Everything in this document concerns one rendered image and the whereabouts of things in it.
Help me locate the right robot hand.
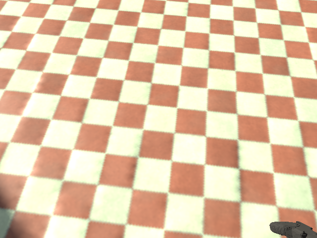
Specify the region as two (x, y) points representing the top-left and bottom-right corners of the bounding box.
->
(269, 221), (317, 238)

